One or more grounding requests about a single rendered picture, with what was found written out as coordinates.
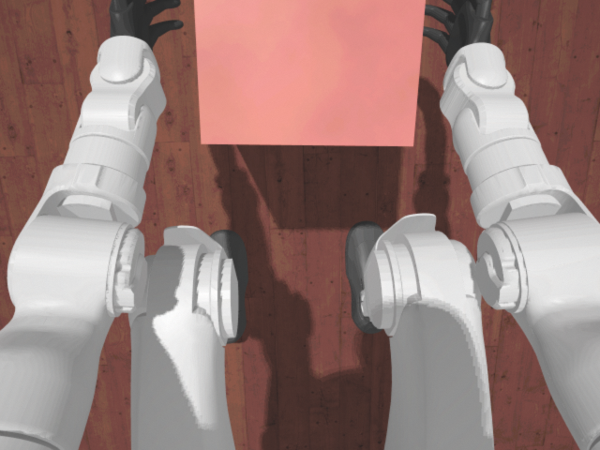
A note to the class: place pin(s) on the robot foot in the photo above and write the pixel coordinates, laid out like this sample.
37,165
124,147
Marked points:
360,241
235,249

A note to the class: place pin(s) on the left robot hand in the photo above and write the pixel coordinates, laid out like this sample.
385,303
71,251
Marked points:
133,17

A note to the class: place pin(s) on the robot left forearm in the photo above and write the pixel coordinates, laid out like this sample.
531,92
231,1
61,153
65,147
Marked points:
111,148

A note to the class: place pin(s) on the robot right foot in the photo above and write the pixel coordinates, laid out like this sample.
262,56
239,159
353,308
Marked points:
360,241

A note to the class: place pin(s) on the right robot hand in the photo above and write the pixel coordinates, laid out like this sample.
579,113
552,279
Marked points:
471,23

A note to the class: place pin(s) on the robot left foot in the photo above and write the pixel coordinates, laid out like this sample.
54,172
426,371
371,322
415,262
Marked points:
235,249

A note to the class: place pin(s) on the right robot upper arm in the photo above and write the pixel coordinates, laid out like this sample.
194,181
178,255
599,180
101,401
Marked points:
545,271

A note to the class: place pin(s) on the left robot upper arm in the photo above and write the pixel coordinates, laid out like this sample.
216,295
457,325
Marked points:
71,277

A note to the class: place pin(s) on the robot right forearm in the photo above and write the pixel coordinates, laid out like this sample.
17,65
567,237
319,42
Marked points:
499,151

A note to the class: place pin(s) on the carton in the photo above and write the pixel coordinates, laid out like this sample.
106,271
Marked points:
308,72

